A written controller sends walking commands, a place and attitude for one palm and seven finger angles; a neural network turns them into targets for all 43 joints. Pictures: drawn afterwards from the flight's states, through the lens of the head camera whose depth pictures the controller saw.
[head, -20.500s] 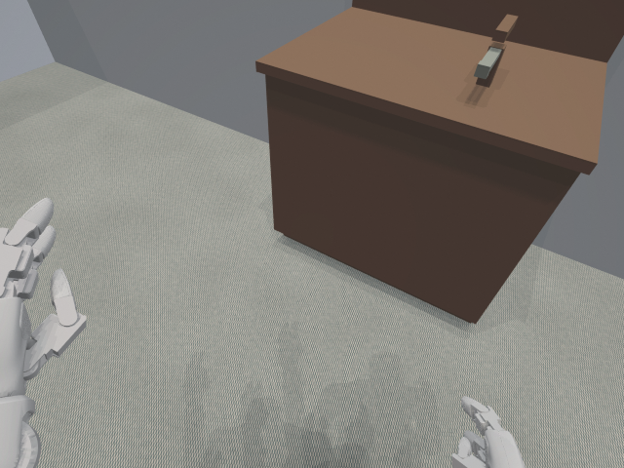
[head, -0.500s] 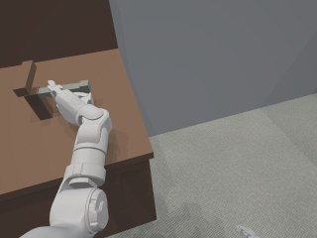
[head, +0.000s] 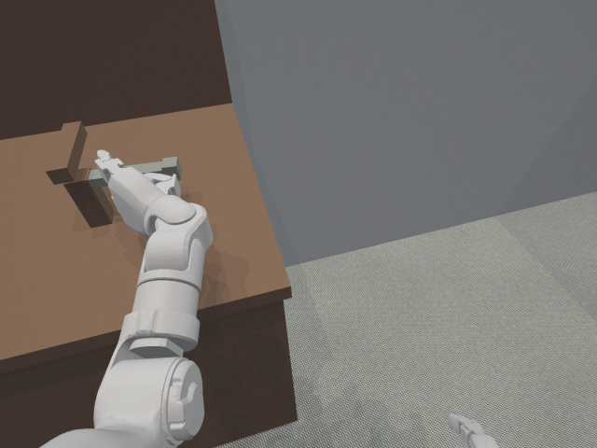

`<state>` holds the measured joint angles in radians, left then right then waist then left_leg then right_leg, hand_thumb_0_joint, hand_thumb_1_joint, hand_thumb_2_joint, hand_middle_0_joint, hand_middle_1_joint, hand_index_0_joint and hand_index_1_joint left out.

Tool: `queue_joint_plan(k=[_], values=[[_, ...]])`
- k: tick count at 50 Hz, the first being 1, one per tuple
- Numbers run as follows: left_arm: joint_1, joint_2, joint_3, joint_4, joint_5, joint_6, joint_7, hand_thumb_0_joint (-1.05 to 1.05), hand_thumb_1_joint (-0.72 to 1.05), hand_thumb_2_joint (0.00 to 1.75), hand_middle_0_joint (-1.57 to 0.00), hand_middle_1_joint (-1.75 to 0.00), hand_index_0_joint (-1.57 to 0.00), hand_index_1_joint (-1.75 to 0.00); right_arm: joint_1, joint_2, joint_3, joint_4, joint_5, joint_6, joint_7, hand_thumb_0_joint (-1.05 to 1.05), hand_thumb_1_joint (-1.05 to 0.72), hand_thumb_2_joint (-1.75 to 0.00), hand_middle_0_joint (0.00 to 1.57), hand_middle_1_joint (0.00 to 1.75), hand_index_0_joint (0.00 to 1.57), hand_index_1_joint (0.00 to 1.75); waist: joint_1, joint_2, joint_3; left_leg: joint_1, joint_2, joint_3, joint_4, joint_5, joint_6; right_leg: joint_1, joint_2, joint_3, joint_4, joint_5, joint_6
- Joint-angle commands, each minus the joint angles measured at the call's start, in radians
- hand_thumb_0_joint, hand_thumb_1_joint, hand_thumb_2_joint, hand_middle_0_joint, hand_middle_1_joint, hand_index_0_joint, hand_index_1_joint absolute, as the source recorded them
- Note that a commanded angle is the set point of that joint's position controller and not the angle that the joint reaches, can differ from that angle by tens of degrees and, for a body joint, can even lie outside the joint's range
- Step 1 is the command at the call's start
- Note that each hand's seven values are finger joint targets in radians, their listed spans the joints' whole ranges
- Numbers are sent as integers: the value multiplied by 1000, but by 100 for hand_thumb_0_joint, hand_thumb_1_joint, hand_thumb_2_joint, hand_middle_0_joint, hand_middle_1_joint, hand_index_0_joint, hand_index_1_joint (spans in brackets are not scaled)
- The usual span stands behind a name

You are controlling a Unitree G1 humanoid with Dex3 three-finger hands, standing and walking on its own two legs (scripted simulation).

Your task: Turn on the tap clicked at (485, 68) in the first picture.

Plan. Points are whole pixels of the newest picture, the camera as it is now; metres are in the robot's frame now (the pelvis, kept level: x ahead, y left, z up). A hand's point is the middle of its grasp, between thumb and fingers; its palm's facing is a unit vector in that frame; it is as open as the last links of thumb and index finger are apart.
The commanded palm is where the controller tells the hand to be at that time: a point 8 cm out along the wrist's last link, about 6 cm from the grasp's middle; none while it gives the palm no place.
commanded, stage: lift the hand up off the lever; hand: left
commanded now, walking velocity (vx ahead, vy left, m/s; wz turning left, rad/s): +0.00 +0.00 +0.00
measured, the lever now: (171, 169) +0.51 +0.25 +0.13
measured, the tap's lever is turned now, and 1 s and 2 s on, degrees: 84 84 84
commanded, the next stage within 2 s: draw the hand back beside the body in 0.82 s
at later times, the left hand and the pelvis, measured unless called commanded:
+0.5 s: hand (165, 170) +0.42 +0.21 +0.19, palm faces +0.80 -0.60 -0.05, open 7.8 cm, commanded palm +0.37 +0.23 +0.19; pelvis +0.01 +0.01 +0.00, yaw -1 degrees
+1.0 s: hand (175, 168) +0.42 +0.19 +0.19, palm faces +0.68 -0.73 -0.07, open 7.8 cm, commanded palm +0.35 +0.23 +0.19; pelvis +0.02 +0.01 +0.01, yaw -1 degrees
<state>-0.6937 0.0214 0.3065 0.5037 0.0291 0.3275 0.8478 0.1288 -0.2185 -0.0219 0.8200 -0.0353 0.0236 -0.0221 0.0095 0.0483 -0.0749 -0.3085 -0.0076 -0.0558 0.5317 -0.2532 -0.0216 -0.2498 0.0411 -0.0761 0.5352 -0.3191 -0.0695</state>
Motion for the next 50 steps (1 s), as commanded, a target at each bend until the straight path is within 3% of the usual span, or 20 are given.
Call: queue_joint_plan(k=[1, 7, 10, 14, 15, 19, 20, 23, 29, 30, 32, 35, 38, 40, 44, 45, 46, 47, 48, 50], values=[[-472, 186, -9, -207, 45, -60, 3, 0, 90, 90, -15, -15, -15, -15, -111, -95, -28, -132, -3, -38, -5, 0, -90, -90, 20, 30, 20, 30, 8, -69, -277, 78, -9, 59, -35, 210, 36, 103, -61, 51, -98, 305, 58], [-477, 165, -25, -207, 35, -40, -4, 0, 90, 90, -15, -15, -15, -15, -118, -97, -24, -138, 2, -34, -4, 0, -90, -90, 20, 30, 20, 30, 4, -112, -254, 82, -7, 60, -44, 215, 40, 105, -61, 47, -106, 321, 63], [-466, 205, 8, -215, 34, -38, -3, 0, 90, 90, -15, -15, -15, -15, -116, -101, -27, -134, 0, -35, -8, 0, -90, -90, 20, 30, 20, 30, 17, -103, -261, 91, -7, 58, -50, 222, 38, 115, -54, 46, -108, 317, 60], [-513, 170, -31, -224, 43, -33, -5, 0, 90, 90, -15, -15, -15, -15, -122, -95, -23, -131, -1, -40, -6, 0, -90, -90, 20, 30, 20, 30, 3, -94, -250, 90, -5, 61, -50, 200, 40, 101, -59, 51, -120, 290, 62], [-507, 205, -4, -212, 44, -29, -6, 0, 90, 90, -15, -15, -15, -15, -121, -102, -27, -123, 0, -38, -9, 0, -90, -90, 20, 30, 20, 30, 8, -85, -242, 98, -4, 60, -55, 195, 40, 96, -53, 49, -128, 260, 57], [-498, 173, -34, -283, 38, -32, -11, 0, 90, 90, -15, -15, -15, -15, -115, -96, -28, -137, -1, -45, -5, 0, -90, -90, 20, 30, 20, 30, 10, -60, -304, 130, -6, 65, -48, 275, 36, 136, -54, 43, -98, 371, 55], [-465, 192, -17, -270, 36, -23, -16, 0, 90, 90, -15, -15, -15, -15, -112, -102, -33, -130, -2, -40, -8, 0, -90, -90, 20, 30, 20, 30, 19, -61, -299, 136, -3, 62, -52, 284, 32, 139, -46, 38, -98, 358, 50], [-467, 157, -45, -269, 17, -4, -27, 0, 90, 90, -15, -15, -15, -15, -125, -100, -26, -136, 8, -41, -8, 0, -90, -90, 20, 30, 20, 30, 9, -95, -254, 131, -3, 64, -64, 267, 36, 128, -51, 36, -114, 345, 55], [-504, 156, -51, -297, 20, 9, -24, 0, 90, 90, -15, -15, -15, -15, -138, -96, -25, -130, 8, -43, -6, 0, -90, -90, 20, 30, 20, 30, 16, -60, -263, 156, 0, 64, -68, 283, 32, 130, -47, 33, -122, 326, 48], [-492, 182, -31, -295, 22, 11, -21, 0, 90, 90, -15, -15, -15, -15, -135, -102, -28, -124, 6, -40, -7, 0, -90, -90, 20, 30, 20, 30, 24, -58, -267, 164, 1, 59, -72, 289, 28, 134, -42, 32, -124, 317, 45], [-500, 139, -67, -323, 24, 10, -19, 0, 90, 90, -15, -15, -15, -15, -139, -96, -25, -133, 5, -43, -1, 0, -90, -90, 20, 30, 20, 30, 19, -58, -281, 179, 3, 65, -66, 336, 26, 141, -43, 28, -109, 371, 42], [-395, 186, -16, -311, 12, 27, -27, 0, 90, 90, -15, -15, -15, -15, -135, -104, -30, -138, 7, -24, -2, 0, -90, -90, 20, 30, 20, 30, 43, -77, -294, 171, 2, 65, -68, 384, 18, 187, -47, 26, -95, 454, 46], [-417, 120, -73, -343, 7, 38, -32, 0, 90, 90, -15, -15, -15, -15, -152, -93, -23, -146, 13, -26, 3, 0, -90, -90, 20, 30, 20, 30, 30, -85, -266, 181, 6, 68, -69, 385, 22, 171, -50, 26, -100, 457, 48], [-397, 164, -39, -326, 3, 46, -35, 0, 90, 90, -15, -15, -15, -15, -157, -102, -25, -138, 14, -19, -2, 0, -90, -90, 20, 30, 20, 30, 38, -94, -259, 177, 5, 65, -75, 371, 20, 174, -47, 28, -109, 433, 48], [-449, 140, -63, -370, 11, 36, -30, 0, 90, 90, -15, -15, -15, -15, -169, -90, -17, -141, 13, -23, 0, 0, -90, -90, 20, 30, 20, 30, 31, -84, -274, 180, 5, 71, -67, 374, 23, 175, -57, 33, -109, 458, 52], [-419, 190, -21, -357, 12, 36, -30, 0, 90, 90, -15, -15, -15, -15, -164, -98, -24, -135, 12, -18, -5, 0, -90, -90, 20, 30, 20, 30, 39, -99, -276, 179, 6, 68, -68, 373, 22, 186, -53, 36, -111, 460, 53], [-428, 155, -52, -386, 15, 33, -31, 0, 90, 90, -15, -15, -15, -15, -170, -93, -19, -145, 12, -19, -2, 0, -90, -90, 20, 30, 20, 30, 39, -76, -293, 183, 6, 72, -67, 390, 22, 190, -58, 35, -101, 481, 50], [-351, 127, -235, -513, 62, 21, -208, 0, 90, 90, -15, -15, -15, -15, -122, -132, -24, -162, 3, 20, -21, 0, -90, -90, 20, 30, 20, 30, -21, -129, -297, 239, -5, 80, -68, 439, 44, 221, -50, 59, -66, 614, 47], [-288, 220, -132, -537, 38, 21, -283, 0, 90, 90, -15, -16, -15, -16, -111, -124, -36, -187, 20, 33, -41, 0, -90, -90, 20, 30, 20, 30, 1, -123, -316, 262, -2, 84, -68, 466, 56, 253, -51, 66, -72, 692, 51], [-158, 252, -138, -624, -10, 14, -431, 0, 90, 90, -15, -16, -15, -16, -118, -116, -19, -221, 31, 59, -70, 0, -90, -90, 20, 30, 20, 30, 22, -87, -319, 293, -3, 77, -91, 489, 58, 308, -49, 75, -85, 739, 51]])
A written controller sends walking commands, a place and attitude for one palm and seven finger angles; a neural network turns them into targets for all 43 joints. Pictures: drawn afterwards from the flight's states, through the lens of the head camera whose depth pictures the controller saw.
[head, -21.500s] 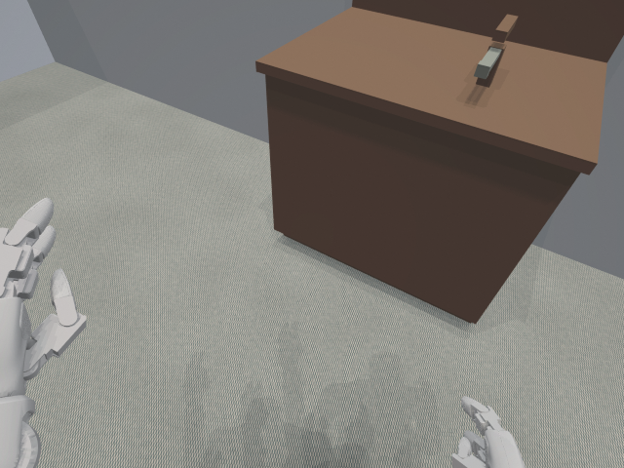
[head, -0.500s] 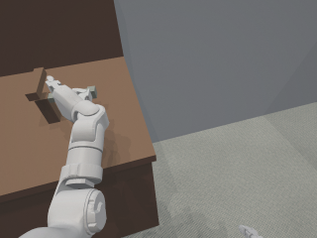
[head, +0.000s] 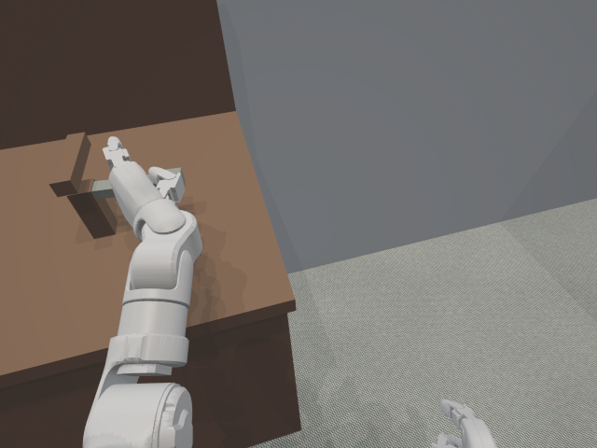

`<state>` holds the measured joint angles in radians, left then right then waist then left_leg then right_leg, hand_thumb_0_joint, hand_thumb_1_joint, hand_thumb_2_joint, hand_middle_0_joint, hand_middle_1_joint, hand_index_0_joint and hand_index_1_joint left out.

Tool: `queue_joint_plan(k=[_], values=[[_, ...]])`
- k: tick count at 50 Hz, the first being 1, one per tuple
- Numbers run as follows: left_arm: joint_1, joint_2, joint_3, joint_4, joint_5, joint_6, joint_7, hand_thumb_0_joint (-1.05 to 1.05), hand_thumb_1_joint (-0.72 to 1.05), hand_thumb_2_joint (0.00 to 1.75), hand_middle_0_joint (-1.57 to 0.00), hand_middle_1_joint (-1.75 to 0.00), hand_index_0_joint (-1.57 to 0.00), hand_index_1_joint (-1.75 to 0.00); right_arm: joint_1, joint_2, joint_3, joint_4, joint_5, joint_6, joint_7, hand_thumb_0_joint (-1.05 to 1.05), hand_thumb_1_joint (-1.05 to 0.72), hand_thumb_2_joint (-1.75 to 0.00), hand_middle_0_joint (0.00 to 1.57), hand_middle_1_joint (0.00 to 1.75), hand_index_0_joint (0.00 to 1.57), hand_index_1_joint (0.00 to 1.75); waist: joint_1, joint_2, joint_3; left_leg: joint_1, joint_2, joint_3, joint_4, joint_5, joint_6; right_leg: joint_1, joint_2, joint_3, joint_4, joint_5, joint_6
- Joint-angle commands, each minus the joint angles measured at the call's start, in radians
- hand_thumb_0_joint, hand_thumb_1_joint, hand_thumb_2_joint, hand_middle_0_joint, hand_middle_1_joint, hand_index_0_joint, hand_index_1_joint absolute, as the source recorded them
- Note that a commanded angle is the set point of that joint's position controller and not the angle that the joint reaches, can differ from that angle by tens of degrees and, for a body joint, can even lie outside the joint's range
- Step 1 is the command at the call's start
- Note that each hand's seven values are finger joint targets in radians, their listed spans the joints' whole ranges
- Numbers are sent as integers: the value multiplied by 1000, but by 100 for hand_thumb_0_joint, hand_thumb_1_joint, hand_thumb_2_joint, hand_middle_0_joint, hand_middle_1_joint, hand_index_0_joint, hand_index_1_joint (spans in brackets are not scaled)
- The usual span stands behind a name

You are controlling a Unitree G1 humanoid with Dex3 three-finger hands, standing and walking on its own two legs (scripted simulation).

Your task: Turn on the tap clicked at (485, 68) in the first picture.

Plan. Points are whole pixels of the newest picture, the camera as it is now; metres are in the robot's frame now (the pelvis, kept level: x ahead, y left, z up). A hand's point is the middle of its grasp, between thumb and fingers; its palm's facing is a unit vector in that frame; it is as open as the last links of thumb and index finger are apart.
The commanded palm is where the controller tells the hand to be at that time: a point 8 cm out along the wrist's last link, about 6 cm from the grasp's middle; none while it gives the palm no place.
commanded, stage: draw the hand back beside the body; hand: left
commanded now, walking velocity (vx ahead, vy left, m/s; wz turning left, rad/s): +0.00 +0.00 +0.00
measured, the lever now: (175, 180) +0.48 +0.25 +0.12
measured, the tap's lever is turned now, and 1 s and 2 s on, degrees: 84 84 84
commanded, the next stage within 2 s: step back with the hand held close in 1.40 s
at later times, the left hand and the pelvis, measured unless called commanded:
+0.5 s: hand (136, 254) +0.27 +0.21 +0.18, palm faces +0.29 -0.93 -0.22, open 7.7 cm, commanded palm +0.23 +0.26 +0.18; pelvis -0.03 +0.01 +0.01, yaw -1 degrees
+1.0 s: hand (68, 315) +0.20 +0.25 +0.17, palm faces +0.36 -0.88 -0.30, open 7.5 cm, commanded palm +0.15 +0.30 +0.18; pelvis -0.03 +0.03 +0.01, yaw -2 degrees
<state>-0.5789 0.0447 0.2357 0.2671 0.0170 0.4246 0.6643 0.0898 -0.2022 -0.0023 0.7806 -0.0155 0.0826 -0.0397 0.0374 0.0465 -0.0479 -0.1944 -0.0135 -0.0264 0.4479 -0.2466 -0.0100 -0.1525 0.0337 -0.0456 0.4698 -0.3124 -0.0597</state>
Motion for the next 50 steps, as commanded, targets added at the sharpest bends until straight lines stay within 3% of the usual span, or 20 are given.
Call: queue_joint_plan(k=[1, 3, 5, 6, 7, 8, 11, 14, 15, 18, 21, 24, 25, 26, 34, 36, 42, 45, 47, 50], values=[[-188, 230, -71, -407, -30, -90, -322, 0, 90, 90, -16, -16, -16, -16, -84, -125, -27, -199, 22, 7, -59, 0, -90, -90, 20, 30, 20, 30, -3, -105, -307, 178, 7, 50, -19, 476, 49, 213, -43, 47, -30, 756, 47], [-47, 263, 18, -426, -111, -61, -378, 0, 90, 90, -16, -17, -16, -17, -125, -112, -10, -229, 42, 6, -70, 0, -90, -90, 20, 30, 20, 30, 39, -114, -255, 145, 5, 53, -46, 416, 45, 231, -43, 51, -59, 723, 57], [56, 311, 115, -462, -147, -13, -354, 0, 90, 90, -16, -18, -16, -18, -156, -106, -1, -234, 52, 2, -67, 0, -90, -90, 20, 30, 20, 30, 73, -90, -211, 127, 6, 51, -66, 383, 37, 227, -37, 47, -81, 625, 51], [45, 280, 86, -524, -148, 2, -336, 0, 90, 90, -16, -18, -16, -18, -177, -100, 7, -247, 59, -5, -61, 0, -90, -90, 20, 30, 20, 30, 65, -77, -184, 123, 7, 54, -70, 370, 37, 205, -39, 50, -91, 586, 53], [137, 480, 76, -488, -117, -128, -425, 0, 90, 90, -16, -18, -16, -18, -114, -138, -9, -229, 22, -16, -40, 0, -90, -90, 20, 30, 20, 30, -8, -137, -71, 102, 15, 57, -72, 314, 46, 136, -52, 71, -105, 642, 90], [182, 506, 123, -452, -122, -195, -458, 0, 90, 90, -16, -19, -16, -19, -118, -135, -17, -241, 27, -27, -32, 0, -90, -90, 20, 30, 20, 30, 17, -125, -84, 80, 11, 62, -75, 291, 49, 146, -53, 78, -106, 616, 89], [43, 497, 54, -625, -108, -364, -499, 0, 90, 90, -16, -19, -16, -19, -119, -123, -18, -260, 26, -81, -27, 0, -90, -90, 20, 30, 20, 30, -6, 59, -136, 178, 0, 68, -78, 274, 50, 112, -37, 83, -139, 469, 63], [72, 448, -5, -594, -97, -443, -503, 0, 90, 90, -17, -20, -17, -20, -99, -131, -23, -256, 22, -126, -28, 0, -90, -90, 20, 30, 20, 30, -22, 55, -118, 222, -2, 61, -89, 249, 50, 66, -15, 72, -170, 367, 52], [82, 405, -49, -587, -95, -459, -509, 0, 90, 90, -17, -21, -17, -21, -91, -134, -25, -253, 22, -134, -29, 0, -90, -90, 20, 30, 20, 30, -29, 25, -104, 234, -1, 52, -99, 232, 50, 51, -7, 63, -180, 323, 48], [152, 379, -81, -542, -94, -500, -516, 0, 90, 90, -17, -22, -17, -22, -89, -142, -29, -248, 23, -151, -33, 0, -90, -90, 20, 30, 20, 30, -30, -45, -68, 228, -2, 45, -123, 164, 56, 29, -3, 59, -210, 231, 50], [207, 401, -53, -499, -92, -525, -521, 0, 90, 90, -18, -22, -18, -22, -90, -139, -24, -237, 23, -145, -34, 0, -90, -90, 20, 30, 20, 30, -20, -29, -32, 203, -4, 43, -152, 104, 52, 34, -7, 59, -235, 152, 47], [301, 468, 37, -538, -93, -553, -524, 0, 90, 90, -18, -23, -18, -23, -100, -136, -25, -245, 15, -140, -31, 0, -90, -90, 20, 30, 20, 30, 9, -39, -84, 197, -2, 39, -158, 143, 50, 101, -8, 56, -232, 194, 41], [321, 497, 66, -545, -91, -556, -524, 0, 90, 90, -18, -24, -18, -24, -98, -138, -26, -242, 13, -136, -30, 0, -90, -90, 20, 30, 20, 30, 15, -13, -87, 193, -2, 40, -161, 149, 45, 115, -9, 56, -237, 197, 39], [339, 466, 48, -554, -93, -562, -530, 0, 90, 90, -18, -24, -18, -24, -102, -126, -20, -249, 13, -135, -29, 0, -90, -90, 20, 30, 20, 30, 12, 0, -70, 186, 2, 39, -166, 150, 42, 115, -10, 54, -234, 197, 37], [484, 455, 67, -638, -97, -578, -545, 0, 90, 90, -19, -26, -19, -26, -93, -124, -26, -267, 9, -149, -22, 0, -90, -90, 20, 30, 20, 30, 12, -18, -35, 189, 13, 39, -168, 162, 40, 103, -2, 53, -247, 202, 36], [514, 438, 53, -660, -93, -581, -547, 0, 90, 90, -19, -27, -19, -27, -90, -123, -26, -263, 11, -155, -20, 0, -90, -90, 20, 30, 20, 30, 6, 25, -15, 195, 16, 36, -172, 149, 34, 88, -2, 54, -249, 182, 34], [598, 445, 70, -721, -91, -595, -541, 0, 90, 90, -20, -29, -20, -29, -83, -131, -36, -259, 9, -178, -21, 0, -90, -90, 20, 30, 20, 30, 6, -17, -9, 196, 16, 26, -169, 137, 36, 82, 0, 50, -251, 166, 35], [653, 458, 88, -765, -84, -601, -537, 0, 90, 90, -20, -30, -20, -30, -77, -134, -38, -254, 5, -189, -18, 0, -90, -90, 20, 30, 20, 30, 11, 39, -13, 200, 16, 19, -165, 160, 29, 90, -2, 49, -243, 186, 31], [706, 444, 86, -776, -86, -602, -536, 0, 90, 90, -20, -30, -20, -30, -76, -132, -37, -259, 4, -196, -17, 0, -90, -90, 20, 30, 20, 30, 13, 10, 0, 190, 21, 14, -169, 157, 28, 88, 0, 44, -236, 183, 31], [770, 462, 115, -804, -82, -600, -533, 0, 90, 90, -20, -30, -20, -30, -68, -136, -41, -256, 2, -202, -15, 0, -90, -90, 20, 30, 20, 30, 17, 51, 8, 183, 21, 15, -164, 175, 22, 94, -2, 47, -233, 199, 29]])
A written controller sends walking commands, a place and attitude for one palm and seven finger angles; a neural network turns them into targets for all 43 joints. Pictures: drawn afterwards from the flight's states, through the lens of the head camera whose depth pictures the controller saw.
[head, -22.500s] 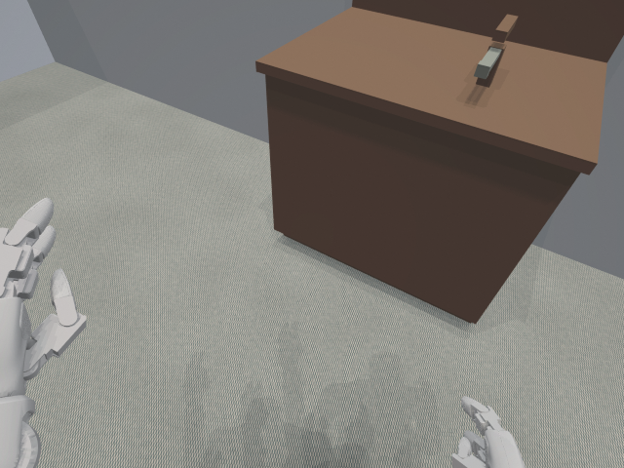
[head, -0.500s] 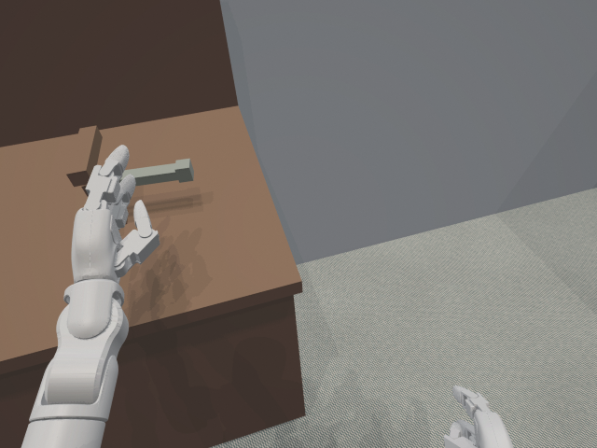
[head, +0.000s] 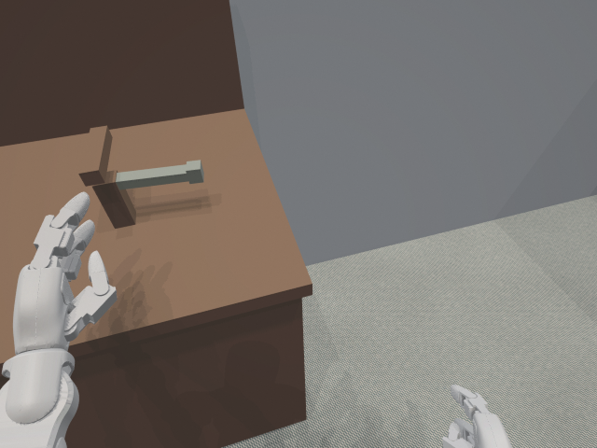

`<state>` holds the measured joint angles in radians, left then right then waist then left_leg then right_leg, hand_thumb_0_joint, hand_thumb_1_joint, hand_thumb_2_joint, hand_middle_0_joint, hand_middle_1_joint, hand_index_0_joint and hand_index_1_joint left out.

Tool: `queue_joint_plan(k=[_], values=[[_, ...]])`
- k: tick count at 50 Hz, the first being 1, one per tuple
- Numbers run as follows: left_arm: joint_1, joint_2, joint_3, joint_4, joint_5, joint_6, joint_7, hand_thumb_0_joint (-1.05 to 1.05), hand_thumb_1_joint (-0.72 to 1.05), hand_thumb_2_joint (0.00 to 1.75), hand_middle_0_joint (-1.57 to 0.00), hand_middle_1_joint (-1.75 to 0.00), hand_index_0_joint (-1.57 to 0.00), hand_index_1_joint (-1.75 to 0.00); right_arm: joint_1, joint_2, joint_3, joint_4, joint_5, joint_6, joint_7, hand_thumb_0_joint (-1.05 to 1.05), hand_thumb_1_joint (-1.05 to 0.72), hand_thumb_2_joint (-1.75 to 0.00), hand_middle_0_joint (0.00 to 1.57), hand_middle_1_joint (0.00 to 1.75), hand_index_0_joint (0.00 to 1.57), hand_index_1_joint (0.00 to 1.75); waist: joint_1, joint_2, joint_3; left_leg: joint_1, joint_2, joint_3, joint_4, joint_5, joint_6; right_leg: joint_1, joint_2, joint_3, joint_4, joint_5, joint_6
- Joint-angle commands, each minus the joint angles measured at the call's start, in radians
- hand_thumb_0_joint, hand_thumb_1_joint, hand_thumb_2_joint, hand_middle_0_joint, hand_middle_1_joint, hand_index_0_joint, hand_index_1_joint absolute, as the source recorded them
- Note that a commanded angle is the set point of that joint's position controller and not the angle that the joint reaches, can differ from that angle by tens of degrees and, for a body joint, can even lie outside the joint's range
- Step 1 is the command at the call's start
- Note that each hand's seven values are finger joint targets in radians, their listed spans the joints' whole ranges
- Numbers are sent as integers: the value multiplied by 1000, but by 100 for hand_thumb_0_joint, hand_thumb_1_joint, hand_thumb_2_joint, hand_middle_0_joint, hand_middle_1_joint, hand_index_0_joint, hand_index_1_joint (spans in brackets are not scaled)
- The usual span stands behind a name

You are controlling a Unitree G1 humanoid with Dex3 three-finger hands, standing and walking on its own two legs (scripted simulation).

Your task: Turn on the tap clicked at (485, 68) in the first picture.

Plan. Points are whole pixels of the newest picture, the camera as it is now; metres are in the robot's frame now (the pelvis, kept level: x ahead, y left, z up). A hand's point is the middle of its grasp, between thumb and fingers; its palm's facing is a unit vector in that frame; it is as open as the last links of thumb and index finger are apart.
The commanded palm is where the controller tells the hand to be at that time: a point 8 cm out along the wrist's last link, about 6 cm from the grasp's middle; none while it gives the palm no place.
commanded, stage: draw the hand back beside the body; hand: left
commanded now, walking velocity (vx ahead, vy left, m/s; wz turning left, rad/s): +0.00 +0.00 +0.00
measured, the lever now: (195, 171) +0.51 +0.24 +0.11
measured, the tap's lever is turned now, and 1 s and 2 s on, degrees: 84 84 84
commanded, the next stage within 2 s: step back with the hand held close in 0.40 s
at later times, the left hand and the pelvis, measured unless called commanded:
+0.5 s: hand (102, 303) +0.21 +0.24 +0.16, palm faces +0.42 -0.84 -0.34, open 7.4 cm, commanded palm +0.16 +0.28 +0.17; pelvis +0.01 -0.01 +0.00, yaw +0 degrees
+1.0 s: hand (76, 341) +0.17 +0.25 +0.15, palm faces +0.37 -0.82 -0.44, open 7.4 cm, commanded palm +0.12 +0.29 +0.17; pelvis -0.04 +0.01 -0.01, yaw +0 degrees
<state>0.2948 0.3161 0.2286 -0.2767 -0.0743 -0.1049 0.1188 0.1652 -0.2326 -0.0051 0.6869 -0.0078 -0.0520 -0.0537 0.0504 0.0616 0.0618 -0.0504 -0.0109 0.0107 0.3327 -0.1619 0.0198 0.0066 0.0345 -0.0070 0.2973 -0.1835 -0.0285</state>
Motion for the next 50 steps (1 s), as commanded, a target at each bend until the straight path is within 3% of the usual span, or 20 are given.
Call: queue_joint_plan(k=[1, 4, 6, 10, 13, 15, 17, 20, 22, 26, 27, 28, 29, 32, 34, 39, 40, 46, 49, 50], values=[[-88, 174, 111, -276, 8, -72, 12, 0, 90, 90, -20, -30, -20, -30, -142, -99, -34, -167, -5, -70, 1, 0, -90, -90, 20, 30, 20, 30, 2, 21, -103, 36, 21, -29, -51, 93, -9, -63, -4, 3, -54, 69, -2], [-16, 186, 140, -282, 2, -69, 14, 0, 90, 90, -20, -30, -20, -30, -139, -100, -38, -173, -7, -73, 0, 0, -90, -90, 20, 30, 20, 30, 9, -14, -94, 25, 22, -24, -44, 98, -4, -63, -5, 4, -55, 76, 0], [12, 182, 141, -305, 4, -66, 13, 0, 90, 90, -20, -30, -20, -30, -139, -96, -37, -176, -6, -72, 0, 0, -90, -90, 20, 30, 20, 30, 6, 16, -84, 24, 24, -22, -42, 99, -7, -69, -7, 7, -53, 73, 1], [-60, 175, 119, -305, 11, -59, 16, 0, 90, 90, -20, -30, -20, -30, -136, -104, -37, -164, -8, -80, -5, 0, -90, -90, 20, 30, 20, 30, -9, -9, -58, 23, 22, -26, -39, 68, -5, -97, -4, 7, -62, 48, 2], [-69, 174, 116, -315, 15, -62, 24, 0, 90, 90, -20, -30, -20, -30, -138, -99, -33, -164, -7, -89, -8, 0, -90, -90, 20, 30, 20, 30, -4, 34, -86, 37, 18, -27, -37, 72, -3, -86, -8, 8, -52, 51, -1], [-61, 192, 134, -308, 16, -59, 26, 0, 90, 90, -20, -30, -20, -30, -138, -104, -33, -159, -10, -93, -9, 0, -90, -90, 20, 30, 20, 30, 3, 21, -92, 37, 19, -31, -37, 93, -7, -76, -6, 4, -49, 67, -2], [-32, 168, 119, -293, 9, -56, 23, 0, 90, 90, -20, -30, -20, -30, -141, -97, -30, -162, -11, -90, -8, 0, -90, -90, 20, 30, 20, 30, 4, -18, -86, 31, 20, -28, -37, 95, -4, -72, -7, 2, -48, 66, 0], [-27, 191, 142, -294, 11, -55, 22, 0, 90, 90, -20, -30, -20, -30, -142, -100, -32, -160, -11, -88, -7, 0, -90, -90, 20, 30, 20, 30, 9, 3, -81, 26, 19, -24, -35, 113, -7, -68, -8, 3, -50, 84, -1], [-8, 178, 139, -282, 6, -53, 19, 0, 90, 90, -20, -30, -20, -30, -144, -95, -31, -166, -11, -86, -6, 0, -90, -90, 20, 30, 20, 30, 10, -25, -78, 19, 20, -20, -34, 114, -3, -64, -11, 4, -46, 88, 1], [-39, 176, 129, -315, 9, -55, 17, 0, 90, 90, -20, -30, -20, -30, -143, -93, -31, -168, -9, -85, -6, 0, -90, -90, 20, 30, 20, 30, 5, 14, -103, 30, 18, -16, -24, 139, -3, -57, -14, 9, -41, 114, 1], [-85, 293, 250, -343, 11, -75, 18, 0, 90, 90, -20, -30, -20, -30, -164, -121, -36, -224, 5, -63, -13, 0, -90, -90, 20, 30, 20, 30, -11, 22, -35, -67, 39, -42, 29, 77, 18, -183, -60, 86, -64, 134, 11], [0, 213, 190, -279, 16, -72, 8, 0, 90, 90, -20, -30, -20, -30, -152, -103, -32, -208, 0, -46, -16, 0, -90, -90, 20, 30, 20, 30, -18, -19, -62, -72, 40, -59, 59, 85, 18, -190, -92, 88, -55, 157, 10], [54, 191, 175, -266, 20, -68, 4, 0, 90, 90, -20, -30, -20, -30, -135, -99, -35, -222, 1, -33, -14, 0, -90, -90, 20, 30, 20, 30, -20, -52, -107, -60, 46, -56, 81, 114, 18, -196, -106, 94, -40, 180, 10], [114, 192, 174, -302, 22, -65, 8, 0, 90, 90, -20, -30, -20, -30, -116, -99, -48, -244, 5, -9, -21, 0, -90, -90, 20, 30, 20, 30, -25, -33, -213, -32, 59, -42, 106, 236, 16, -178, -115, 73, 25, 289, 19], [128, 201, 176, -318, 21, -56, 12, 0, 90, 90, -20, -30, -20, -30, -111, -104, -56, -256, 8, 5, -26, 0, -90, -90, 20, 30, 20, 30, -29, -57, -240, -27, 64, -37, 125, 292, 14, -191, -114, 67, 46, 335, 28], [125, 232, 197, -347, 23, -45, 26, 0, 90, 90, -20, -30, -20, -30, -111, -110, -64, -273, 12, 32, -39, 0, -90, -90, 20, 30, 20, 30, -34, -44, -235, -61, 72, -50, 134, 324, 11, -230, -104, 62, 71, 305, 30], [107, 252, 209, -377, 27, -46, 29, 0, 90, 90, -20, -30, -20, -30, -117, -115, -64, -274, 12, 34, -42, 0, -90, -90, 20, 30, 20, 30, -33, -1, -237, -60, 73, -57, 126, 325, 9, -237, -99, 58, 80, 281, 28], [144, 225, 198, -365, 27, -55, 41, 0, 90, 90, -20, -30, -20, -30, -113, -114, -61, -287, 13, 38, -46, 0, -90, -90, 20, 30, 20, 30, -35, -12, -192, -191, 88, -101, 62, 66, 20, -244, -69, 60, 83, 71, 29], [136, 222, 194, -354, 32, -66, 47, 0, 90, 90, -20, -30, -20, -30, -106, -118, -60, -285, 14, 33, -46, 0, -90, -90, 20, 30, 20, 30, -40, -44, -156, -250, 74, -97, 71, -110, 25, -280, -84, 93, 33, -56, 22], [123, 237, 205, -365, 33, -72, 50, 0, 90, 90, -20, -30, -20, -30, -106, -124, -62, -280, 14, 30, -47, 0, -90, -90, 20, 30, 20, 30, -43, -27, -153, -236, 71, -98, 79, -137, 23, -311, -90, 99, 18, -92, 17]])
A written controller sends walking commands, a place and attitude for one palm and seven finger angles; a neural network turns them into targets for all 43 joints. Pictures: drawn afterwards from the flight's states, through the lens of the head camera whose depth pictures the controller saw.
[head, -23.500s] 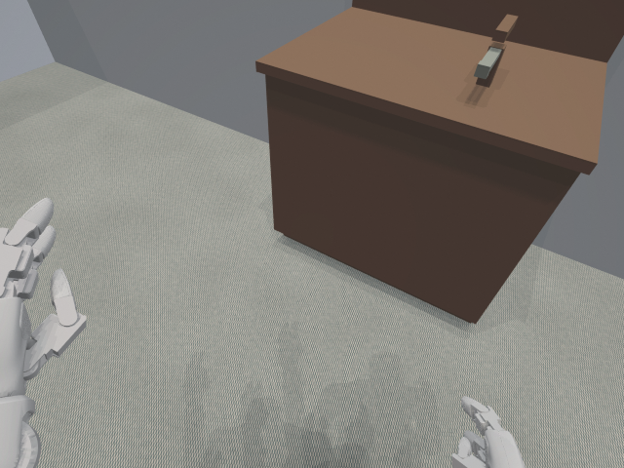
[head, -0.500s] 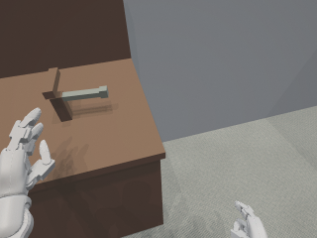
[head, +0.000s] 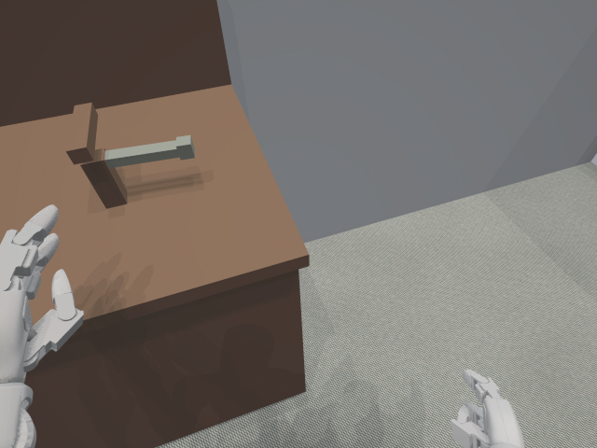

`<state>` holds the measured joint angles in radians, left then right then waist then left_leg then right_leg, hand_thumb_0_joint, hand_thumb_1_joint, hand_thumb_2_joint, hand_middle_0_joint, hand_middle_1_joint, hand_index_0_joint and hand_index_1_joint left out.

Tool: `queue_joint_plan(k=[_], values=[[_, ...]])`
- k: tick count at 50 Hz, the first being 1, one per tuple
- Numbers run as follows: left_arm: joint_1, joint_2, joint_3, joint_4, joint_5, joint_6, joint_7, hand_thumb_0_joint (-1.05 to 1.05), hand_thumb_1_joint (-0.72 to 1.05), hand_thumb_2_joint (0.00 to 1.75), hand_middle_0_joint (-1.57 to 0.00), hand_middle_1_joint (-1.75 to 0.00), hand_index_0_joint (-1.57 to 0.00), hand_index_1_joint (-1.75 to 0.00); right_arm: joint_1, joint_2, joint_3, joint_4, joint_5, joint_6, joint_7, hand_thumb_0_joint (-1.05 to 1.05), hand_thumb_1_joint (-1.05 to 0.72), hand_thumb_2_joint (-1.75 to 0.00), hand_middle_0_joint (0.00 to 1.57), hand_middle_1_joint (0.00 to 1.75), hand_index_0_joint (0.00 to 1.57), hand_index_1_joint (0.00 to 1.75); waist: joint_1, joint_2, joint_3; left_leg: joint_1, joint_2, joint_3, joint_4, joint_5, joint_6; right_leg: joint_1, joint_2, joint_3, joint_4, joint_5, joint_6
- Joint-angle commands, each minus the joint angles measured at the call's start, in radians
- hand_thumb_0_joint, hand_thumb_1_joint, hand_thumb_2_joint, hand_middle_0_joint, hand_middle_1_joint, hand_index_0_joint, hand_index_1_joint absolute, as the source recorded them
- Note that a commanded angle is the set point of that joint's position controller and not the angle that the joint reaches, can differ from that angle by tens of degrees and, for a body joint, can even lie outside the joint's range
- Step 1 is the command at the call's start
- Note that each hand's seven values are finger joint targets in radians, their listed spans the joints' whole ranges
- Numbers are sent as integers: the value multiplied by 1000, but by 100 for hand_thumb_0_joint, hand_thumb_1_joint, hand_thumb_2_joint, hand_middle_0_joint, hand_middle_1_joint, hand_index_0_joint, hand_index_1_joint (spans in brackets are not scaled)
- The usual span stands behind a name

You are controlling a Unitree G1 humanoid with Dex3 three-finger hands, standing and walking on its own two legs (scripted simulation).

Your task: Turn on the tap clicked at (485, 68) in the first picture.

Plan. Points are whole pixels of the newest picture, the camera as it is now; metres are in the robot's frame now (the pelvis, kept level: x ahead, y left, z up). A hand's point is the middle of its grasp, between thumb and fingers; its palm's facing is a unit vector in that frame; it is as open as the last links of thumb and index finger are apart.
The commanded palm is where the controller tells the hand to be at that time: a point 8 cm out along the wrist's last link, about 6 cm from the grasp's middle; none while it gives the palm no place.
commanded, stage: step back with the hand held close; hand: left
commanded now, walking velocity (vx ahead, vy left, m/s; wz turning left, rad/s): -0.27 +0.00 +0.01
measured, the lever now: (185, 147) +0.55 +0.23 +0.12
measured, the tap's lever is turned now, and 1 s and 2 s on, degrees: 84 84 84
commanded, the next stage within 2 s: stop stepping back and stand still in 0.78 s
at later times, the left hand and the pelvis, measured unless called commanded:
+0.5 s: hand (9, 401) +0.13 +0.26 +0.16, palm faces +0.43 -0.83 -0.37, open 7.4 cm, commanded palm +0.08 +0.30 +0.18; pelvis -0.06 +0.02 -0.01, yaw +3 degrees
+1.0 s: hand out of the picture +0.03 +0.22 +0.17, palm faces +0.28 -0.88 -0.39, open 7.4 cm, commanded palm -0.01 +0.27 +0.18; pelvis -0.19 +0.01 +0.00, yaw -5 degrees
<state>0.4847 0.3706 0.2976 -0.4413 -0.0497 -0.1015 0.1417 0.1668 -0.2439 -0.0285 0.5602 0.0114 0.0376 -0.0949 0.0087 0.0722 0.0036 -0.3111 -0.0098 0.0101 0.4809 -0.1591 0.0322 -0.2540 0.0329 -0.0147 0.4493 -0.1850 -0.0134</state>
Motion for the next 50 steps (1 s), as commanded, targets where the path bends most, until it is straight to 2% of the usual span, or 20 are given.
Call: queue_joint_plan(k=[1, 5, 10, 14, 16, 18, 21, 23, 25, 27, 30, 32, 37, 40, 41, 43, 44, 46, 48, 50], values=[[-65, 162, 119, -201, 11, -82, 30, 0, 90, 90, -20, -30, -20, -30, -99, -104, -36, -152, -4, -62, -6, 0, -90, -90, 20, 30, 20, 30, -4, -48, -97, 26, 72, -102, -65, -162, 9, -65, -91, 104, -136, -124, 0], [-95, 186, 133, -222, 23, -101, 45, 0, 90, 90, -20, -30, -20, -30, -101, -120, -33, -143, -8, -77, -12, 0, -90, -90, 20, 30, 20, 30, -6, 1, -75, -14, 91, -141, -83, -285, 17, -107, -76, 99, -128, -251, 0], [-121, 172, 156, -235, 56, -115, 42, 0, 90, 90, -20, -30, -20, -30, -124, -130, -35, -157, -15, -103, -22, 0, -90, -90, 20, 30, 20, 30, 16, 147, -101, -363, 200, -291, -343, -570, 82, 270, 52, 35, 206, -39, 37], [-73, 139, 149, -202, 57, -111, 22, 0, 90, 90, -20, -30, -20, -30, -119, -109, -44, -144, -20, -115, -10, 0, -90, -90, 20, 30, 20, 30, 18, 85, -69, -404, 193, -241, -276, -538, 88, 259, 45, 64, 193, -101, 16], [-51, 146, 135, -234, 26, -111, 21, 0, 90, 90, -20, -30, -20, -30, -111, -80, -37, -128, -20, -114, -2, 0, -90, -90, 20, 30, 20, 30, 2, -31, -79, -152, 95, -137, -80, -262, 25, 24, -61, 202, -26, 28, -37], [-58, 147, 105, -260, 13, -106, 31, 0, 90, 90, -20, -30, -20, -30, -83, -61, -43, -98, -7, -108, 7, 0, -90, -90, 20, 30, 20, 30, -5, -227, -221, 93, 35, -28, 153, 19, -23, -78, -204, 322, -107, 313, -44], [-119, 182, 110, -270, 14, -88, 35, 0, 90, 90, -20, -30, -20, -30, -104, -51, -44, -95, -12, -99, 2, 0, -90, -90, 20, 30, 20, 30, -13, -229, -156, 32, 0, -39, 288, -114, -42, -118, -274, 335, -123, 381, -100], [-146, 191, 116, -259, 16, -93, 29, 0, 90, 90, -20, -30, -20, -30, -108, -54, -32, -89, -18, -89, 1, 0, -90, -90, 20, 30, 20, 30, -18, -145, -115, 46, 22, -41, 170, -34, -36, -109, -234, 278, -69, 415, -80], [-137, 215, 151, -262, 13, -98, 29, 0, 90, 90, -20, -30, -20, -30, -127, -82, -36, -91, -15, -82, -10, 0, -90, -90, 20, 30, 20, 30, -2, -19, -126, 105, 85, -75, -32, 265, -16, -88, -98, 179, 11, 349, -8], [-94, 199, 145, -300, 10, -104, 25, 0, 90, 90, -20, -30, -20, -30, -127, -80, -31, -128, -13, -75, -3, 0, -90, -90, 20, 30, 20, 30, 12, 115, -239, 157, 227, -194, -132, 562, 15, -28, 18, 69, 194, -33, 35], [-93, 169, 145, -323, 8, -104, 21, 0, 90, 90, -20, -30, -20, -30, -109, -74, -52, -121, -33, -106, 14, 0, -90, -90, 20, 30, 20, 30, 21, 125, -240, -1, 339, -272, -236, 230, 100, 12, 35, 132, 530, -272, 29], [-76, 120, 99, -278, 12, -74, 27, 0, 90, 90, -20, -30, -20, -30, -96, -73, -53, -92, -27, -118, 26, 0, -90, -90, 20, 30, 20, 30, 13, 51, -181, 83, 304, -201, -248, 183, 92, -92, 30, 95, 506, -260, 37], [-140, 111, 58, -282, 4, -31, 32, 0, 90, 90, -20, -30, -20, -30, -141, -63, -26, -78, -34, -124, 26, 0, -90, -90, 20, 30, 20, 30, 16, 139, -175, 53, 242, -141, -389, -192, 31, 18, 54, 17, 287, -286, 13], [-130, 177, 105, -305, -5, -43, 24, 0, 90, 90, -20, -30, -20, -30, -141, -67, -24, -68, -39, -111, 28, 0, -90, -90, 20, 30, 20, 30, 22, 141, -180, 45, 169, -71, -359, -147, -42, 101, 59, -1, -42, -208, -20], [-119, 168, 95, -316, -14, -56, 13, 0, 90, 90, -20, -30, -20, -30, -129, -53, -21, -65, -36, -97, 31, 0, -90, -90, 20, 30, 20, 30, 18, 94, -201, 114, 141, -29, -258, -74, -82, 75, 14, 25, -184, -123, -43], [-128, 239, 139, -341, -21, -93, 10, 0, 90, 90, -20, -30, -20, -30, -139, -39, -8, -61, -31, -82, 27, 0, -90, -90, 20, 30, 20, 30, 16, -132, -198, 239, 46, 32, 94, -38, -90, -171, -224, 267, -303, 78, -108], [-152, 269, 167, -338, -17, -102, 16, 0, 90, 90, -20, -30, -20, -30, -148, -34, 2, -57, -39, -86, 19, 0, -90, -90, 20, 30, 20, 30, 24, -147, -176, 159, 30, 33, 193, -121, -84, -172, -283, 269, -272, 270, -109], [-75, 230, 150, -243, 3, -62, 19, 0, 90, 90, -20, -30, -20, -30, -124, -58, -31, -93, -3, -105, 9, 0, -90, -90, 20, 30, 20, 30, 10, -338, -184, -73, -15, -5, 337, -180, -54, 32, -267, 218, -100, 682, -72], [-59, 175, 128, -173, -2, -35, 11, 0, 90, 90, -20, -30, -20, -30, -107, -46, -6, -95, 0, -87, 6, 0, -90, -90, 20, 30, 20, 30, -9, -168, -180, -67, 10, -9, 227, -58, -36, 102, -249, 176, -15, 671, -77], [-123, 168, 111, -142, -10, -27, 14, 0, 90, 90, -20, -30, -20, -30, -91, -74, -16, -75, 3, -87, 2, 0, -90, -90, 20, 30, 20, 30, -23, -96, -142, 80, 30, -24, 81, 98, -19, 3, -202, 139, -31, 383, -36]])
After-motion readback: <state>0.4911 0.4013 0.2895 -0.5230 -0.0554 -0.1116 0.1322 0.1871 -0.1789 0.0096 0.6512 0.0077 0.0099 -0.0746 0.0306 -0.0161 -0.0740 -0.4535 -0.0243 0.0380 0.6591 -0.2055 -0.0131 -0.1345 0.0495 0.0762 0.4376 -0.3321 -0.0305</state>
